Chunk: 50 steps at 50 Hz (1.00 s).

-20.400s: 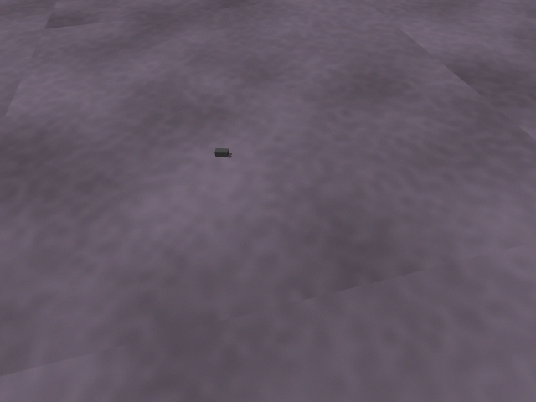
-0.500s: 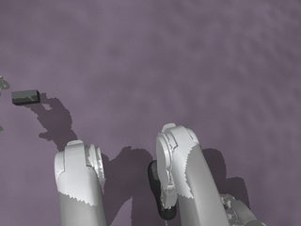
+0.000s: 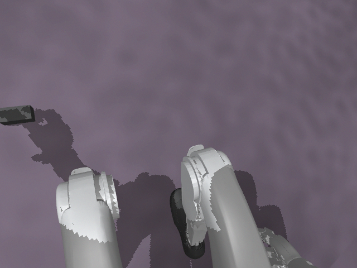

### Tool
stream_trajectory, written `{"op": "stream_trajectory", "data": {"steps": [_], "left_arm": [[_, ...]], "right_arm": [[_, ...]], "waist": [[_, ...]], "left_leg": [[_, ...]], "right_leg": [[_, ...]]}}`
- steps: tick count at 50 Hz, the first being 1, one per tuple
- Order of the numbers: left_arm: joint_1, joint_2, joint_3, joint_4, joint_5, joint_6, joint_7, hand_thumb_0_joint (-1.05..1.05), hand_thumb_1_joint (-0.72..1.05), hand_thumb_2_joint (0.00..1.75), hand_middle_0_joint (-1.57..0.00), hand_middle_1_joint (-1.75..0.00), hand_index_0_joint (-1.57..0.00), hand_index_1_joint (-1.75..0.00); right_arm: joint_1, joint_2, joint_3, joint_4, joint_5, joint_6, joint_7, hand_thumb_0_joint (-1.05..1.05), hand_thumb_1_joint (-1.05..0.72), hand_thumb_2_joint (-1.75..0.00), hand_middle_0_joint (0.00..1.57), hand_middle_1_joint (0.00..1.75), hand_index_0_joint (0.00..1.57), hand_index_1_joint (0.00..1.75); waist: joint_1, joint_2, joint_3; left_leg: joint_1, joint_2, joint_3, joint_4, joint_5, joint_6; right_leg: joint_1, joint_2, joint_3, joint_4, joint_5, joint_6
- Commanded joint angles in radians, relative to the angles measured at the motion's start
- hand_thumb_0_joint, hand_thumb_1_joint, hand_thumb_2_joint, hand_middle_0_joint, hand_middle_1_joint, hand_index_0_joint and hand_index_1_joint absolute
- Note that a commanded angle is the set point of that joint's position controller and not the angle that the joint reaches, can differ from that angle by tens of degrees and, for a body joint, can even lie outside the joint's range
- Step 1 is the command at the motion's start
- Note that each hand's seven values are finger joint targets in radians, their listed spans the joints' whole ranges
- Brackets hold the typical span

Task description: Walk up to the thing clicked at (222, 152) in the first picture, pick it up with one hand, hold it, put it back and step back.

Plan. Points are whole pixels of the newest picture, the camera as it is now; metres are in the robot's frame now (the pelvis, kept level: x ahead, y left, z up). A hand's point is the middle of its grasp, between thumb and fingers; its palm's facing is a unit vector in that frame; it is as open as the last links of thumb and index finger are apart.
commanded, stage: rise first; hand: left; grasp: from above
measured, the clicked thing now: (17, 115) +0.48 +0.32 -0.30
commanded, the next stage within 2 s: approach in 1.16 s
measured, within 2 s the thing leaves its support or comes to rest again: neither
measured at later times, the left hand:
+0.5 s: hand out of the picture +0.43 +0.36 -0.19, palm faces -0.46 -0.10 -0.88, open 12.3 cm
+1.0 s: hand out of the picture +0.43 +0.36 -0.18, palm faces -0.45 -0.09 -0.89, open 12.2 cm
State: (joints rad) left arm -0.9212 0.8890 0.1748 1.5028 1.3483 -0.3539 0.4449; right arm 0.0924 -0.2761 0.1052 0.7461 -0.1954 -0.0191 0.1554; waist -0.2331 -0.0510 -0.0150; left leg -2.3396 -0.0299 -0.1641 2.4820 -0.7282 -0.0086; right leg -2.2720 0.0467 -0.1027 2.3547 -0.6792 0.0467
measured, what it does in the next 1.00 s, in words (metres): stands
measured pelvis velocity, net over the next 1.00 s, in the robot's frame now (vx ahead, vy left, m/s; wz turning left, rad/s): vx -0.01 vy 0.00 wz -0.02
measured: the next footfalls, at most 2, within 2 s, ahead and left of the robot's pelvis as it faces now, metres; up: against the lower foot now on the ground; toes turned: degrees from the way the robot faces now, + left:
none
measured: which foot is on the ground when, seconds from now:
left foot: down 0.00-1.00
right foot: down 0.00-1.00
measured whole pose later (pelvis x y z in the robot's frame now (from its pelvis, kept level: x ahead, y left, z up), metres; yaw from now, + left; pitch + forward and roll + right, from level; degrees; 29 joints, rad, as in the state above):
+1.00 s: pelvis -0.01 +0.00 +0.00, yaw -1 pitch +32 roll -12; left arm -0.96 0.95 0.16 1.51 1.35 -0.35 0.42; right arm 0.11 -0.29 0.15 0.71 -0.18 -0.04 0.16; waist -0.26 -0.06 0.02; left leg -2.35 -0.03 -0.18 2.49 -0.71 0.00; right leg -2.26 0.05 -0.12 2.34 -0.66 0.05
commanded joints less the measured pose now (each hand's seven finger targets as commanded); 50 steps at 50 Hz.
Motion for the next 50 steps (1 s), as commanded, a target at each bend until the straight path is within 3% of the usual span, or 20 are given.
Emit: {"op": "stream_trajectory", "data": {"steps": [1,3,6,11,13,16,19,22,25,28,31,33,36,38,41,43,46,50], "left_arm": [[-0.285,0.284,0.022,-0.125,-0.025,0.001,0.033,0.00,-0.22,0.76,-0.35,-0.73,-0.34,-0.73],[-0.279,0.302,0.021,-0.119,-0.020,0.001,0.031,0.00,-0.22,0.75,-0.34,-0.73,-0.34,-0.73],[-0.287,0.297,0.013,-0.088,-0.023,0.003,0.028,0.00,-0.23,0.76,-0.34,-0.74,-0.34,-0.74],[-0.310,0.329,0.016,-0.102,-0.025,-0.004,0.024,0.00,-0.24,0.78,-0.34,-0.73,-0.33,-0.73],[-0.285,0.326,0.012,-0.065,-0.026,-0.002,0.018,0.00,-0.24,0.77,-0.34,-0.74,-0.34,-0.74],[-0.312,0.356,0.024,-0.091,-0.027,-0.008,0.020,0.00,-0.23,0.76,-0.35,-0.72,-0.35,-0.72],[-0.304,0.345,0.008,-0.096,-0.019,-0.009,0.015,0.00,-0.24,0.77,-0.35,-0.72,-0.34,-0.73],[-0.295,0.378,0.038,-0.127,-0.029,-0.010,0.018,0.00,-0.23,0.76,-0.35,-0.71,-0.35,-0.72],[-0.282,0.330,-0.002,-0.087,-0.026,-0.008,0.005,0.00,-0.22,0.75,-0.36,-0.72,-0.36,-0.72],[-0.268,0.363,0.030,-0.121,-0.027,-0.008,0.006,0.00,-0.23,0.76,-0.35,-0.71,-0.35,-0.72],[-0.290,0.329,0.003,-0.115,-0.028,-0.010,0.004,0.00,-0.23,0.76,-0.35,-0.72,-0.35,-0.73],[-0.294,0.351,0.021,-0.129,-0.031,-0.010,0.010,0.00,-0.23,0.76,-0.36,-0.71,-0.35,-0.72],[-0.302,0.332,0.008,-0.134,-0.024,-0.009,0.007,0.00,-0.23,0.76,-0.36,-0.71,-0.35,-0.72],[-0.325,0.326,0.003,-0.121,-0.026,-0.009,0.007,0.00,-0.22,0.75,-0.37,-0.70,-0.36,-0.71],[-0.312,0.342,0.002,-0.116,-0.020,-0.009,0.007,0.00,-0.23,0.76,-0.38,-0.69,-0.36,-0.70],[-0.319,0.345,0.006,-0.109,-0.023,-0.006,0.006,0.00,-0.21,0.75,-0.38,-0.70,-0.37,-0.71],[-0.318,0.352,0.011,-0.142,-0.024,-0.005,0.004,0.00,-0.22,0.76,-0.38,-0.68,-0.36,-0.70],[-0.306,0.338,0.003,-0.125,-0.030,0.004,-0.002,0.00,-0.21,0.74,-0.38,-0.70,-0.37,-0.70]], "right_arm": [[0.202,-0.276,-0.079,-0.002,0.003,-0.001,-0.015,0.00,-0.90,-0.90,0.20,0.30,0.20,0.30],[0.194,-0.274,-0.073,-0.006,0.004,0.001,-0.015,0.00,-0.90,-0.90,0.20,0.30,0.20,0.30],[0.199,-0.277,-0.065,-0.007,0.003,-0.001,-0.015,0.00,-0.90,-0.90,0.20,0.30,0.20,0.30],[0.198,-0.283,-0.054,-0.015,0.002,-0.003,-0.017,0.00,-0.90,-0.90,0.20,0.30,0.20,0.30],[0.198,-0.282,-0.051,-0.014,0.001,-0.006,-0.016,0.00,-0.90,-0.90,0.20,0.30,0.20,0.30],[0.202,-0.289,-0.047,-0.020,0.002,-0.010,-0.018,0.00,-0.90,-0.90,0.20,0.30,0.20,0.30],[0.203,-0.288,-0.041,-0.020,0.001,-0.007,-0.017,0.00,-0.90,-0.90,0.20,0.30,0.20,0.30],[0.213,-0.289,-0.039,-0.023,-0.002,-0.006,-0.017,0.00,-0.90,-0.90,0.20,0.30,0.20,0.30],[0.205,-0.284,-0.039,-0.026,0.001,-0.005,-0.015,0.00,-0.90,-0.90,0.20,0.30,0.20,0.30],[0.212,-0.292,-0.040,-0.028,0.004,-0.006,-0.015,0.00,-0.90,-0.90,0.20,0.30,0.20,0.30],[0.213,-0.287,-0.043,-0.027,0.007,-0.005,-0.012,0.00,-0.90,-0.90,0.20,0.30,0.20,0.30],[0.216,-0.291,-0.044,-0.026,0.013,-0.006,-0.013,0.00,-0.90,-0.90,0.20,0.30,0.20,0.30],[0.213,-0.290,-0.046,-0.027,0.010,-0.009,-0.012,0.00,-0.90,-0.90,0.20,0.30,0.20,0.30],[0.220,-0.294,-0.041,-0.027,0.007,-0.010,-0.011,0.00,-0.90,-0.90,0.20,0.30,0.20,0.30],[0.219,-0.293,-0.041,-0.028,0.013,-0.013,-0.012,0.00,-0.90,-0.90,0.20,0.30,0.20,0.30],[0.224,-0.294,-0.042,-0.031,0.012,-0.015,-0.011,0.00,-0.90,-0.90,0.20,0.30,0.20,0.30],[0.222,-0.289,-0.043,-0.034,0.013,-0.014,-0.012,0.00,-0.90,-0.90,0.20,0.30,0.20,0.30],[0.224,-0.291,-0.042,-0.040,0.015,-0.015,-0.011,0.00,-0.90,-0.90,0.20,0.30,0.20,0.30]], "waist": [[-0.008,0.381,-0.663],[0.002,0.405,-0.663],[-0.018,0.365,-0.627],[-0.017,0.381,-0.644],[-0.018,0.360,-0.608],[-0.022,0.393,-0.623],[-0.028,0.398,-0.644],[-0.011,0.404,-0.664],[-0.027,0.389,-0.607],[-0.010,0.432,-0.637],[-0.031,0.395,-0.621],[-0.018,0.419,-0.615],[-0.021,0.430,-0.621],[-0.043,0.420,-0.608],[-0.027,0.420,-0.623],[-0.038,0.407,-0.601],[-0.023,0.413,-0.651],[-0.032,0.409,-0.615]], "left_leg": [[0.564,0.007,0.077,-0.278,0.265,0.029],[0.562,0.006,0.080,-0.281,0.262,0.027],[0.517,0.005,0.084,-0.266,0.241,0.034],[0.517,0.006,0.084,-0.267,0.225,0.034],[0.495,0.006,0.084,-0.264,0.215,0.036],[0.522,0.010,0.076,-0.269,0.221,0.031],[0.536,0.012,0.077,-0.259,0.250,0.031],[0.522,0.009,0.083,-0.263,0.252,0.032],[0.511,0.012,0.073,-0.269,0.223,0.031],[0.553,0.012,0.071,-0.281,0.247,0.023],[0.535,0.013,0.067,-0.270,0.240,0.030],[0.540,0.012,0.065,-0.281,0.238,0.025],[0.568,0.016,0.058,-0.289,0.244,0.021],[0.558,0.015,0.056,-0.282,0.250,0.023],[0.556,0.015,0.062,-0.278,0.242,0.025],[0.532,0.014,0.067,-0.273,0.231,0.027],[0.545,0.013,0.076,-0.270,0.243,0.029],[0.537,0.013,0.069,-0.278,0.244,0.028]], "right_leg": [[0.291,0.019,-0.086,-0.189,0.229,-0.077],[0.288,0.022,-0.085,-0.190,0.228,-0.081],[0.302,0.021,-0.083,-0.198,0.221,-0.077],[0.317,0.023,-0.085,-0.203,0.210,-0.077],[0.309,0.021,-0.084,-0.202,0.203,-0.076],[0.302,0.020,-0.088,-0.196,0.206,-0.077],[0.320,0.026,-0.089,-0.199,0.229,-0.077],[0.350,0.025,-0.087,-0.199,0.236,-0.075],[0.303,0.027,-0.093,-0.200,0.208,-0.079],[0.311,0.023,-0.095,-0.190,0.223,-0.081],[0.297,0.025,-0.096,-0.198,0.221,-0.079],[0.288,0.022,-0.094,-0.190,0.220,-0.081],[0.273,0.020,-0.099,-0.189,0.218,-0.081],[0.277,0.019,-0.101,-0.192,0.225,-0.076],[0.290,0.022,-0.098,-0.197,0.223,-0.079],[0.297,0.020,-0.095,-0.200,0.218,-0.078],[0.324,0.024,-0.091,-0.209,0.230,-0.077],[0.305,0.021,-0.095,-0.205,0.228,-0.078]]}}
